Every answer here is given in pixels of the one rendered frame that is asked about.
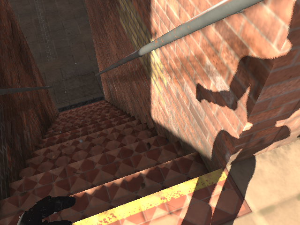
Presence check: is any left robot hand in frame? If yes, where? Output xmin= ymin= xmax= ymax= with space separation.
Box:
xmin=17 ymin=195 xmax=76 ymax=225

